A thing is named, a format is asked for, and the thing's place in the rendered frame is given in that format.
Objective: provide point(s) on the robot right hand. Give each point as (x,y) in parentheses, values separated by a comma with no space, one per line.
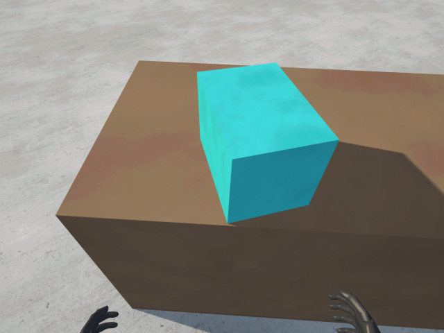
(360,318)

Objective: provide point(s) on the pedestal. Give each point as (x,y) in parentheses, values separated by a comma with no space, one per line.
(145,208)

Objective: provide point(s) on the robot left hand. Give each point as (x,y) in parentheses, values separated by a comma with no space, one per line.
(93,326)

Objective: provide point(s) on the carton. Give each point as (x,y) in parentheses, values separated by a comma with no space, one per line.
(266,146)

